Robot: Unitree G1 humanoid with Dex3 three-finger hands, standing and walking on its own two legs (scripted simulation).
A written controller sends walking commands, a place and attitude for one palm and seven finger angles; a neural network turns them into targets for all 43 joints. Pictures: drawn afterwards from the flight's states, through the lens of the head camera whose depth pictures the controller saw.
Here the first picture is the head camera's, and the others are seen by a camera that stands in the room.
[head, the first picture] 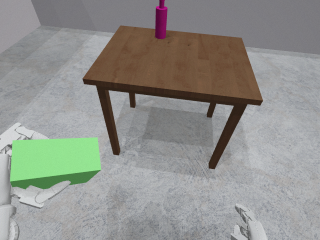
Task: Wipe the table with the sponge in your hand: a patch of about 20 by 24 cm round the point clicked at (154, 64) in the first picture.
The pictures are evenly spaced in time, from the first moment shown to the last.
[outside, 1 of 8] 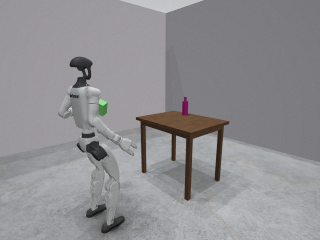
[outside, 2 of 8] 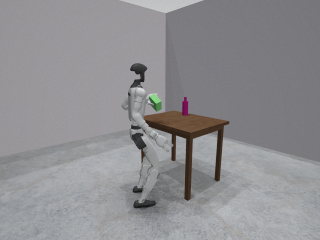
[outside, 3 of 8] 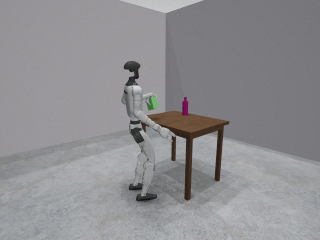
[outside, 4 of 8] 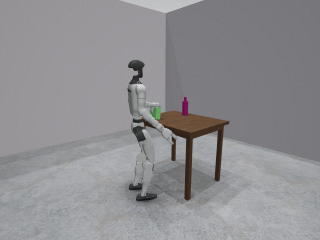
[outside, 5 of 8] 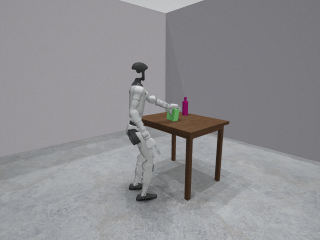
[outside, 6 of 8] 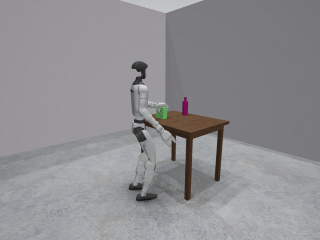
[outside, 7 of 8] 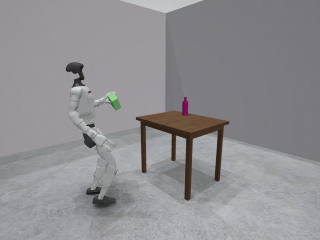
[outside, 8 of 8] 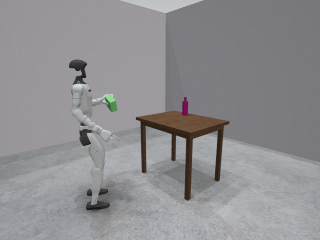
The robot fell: no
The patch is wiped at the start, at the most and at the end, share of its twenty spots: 0.00 1.00 1.00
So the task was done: yes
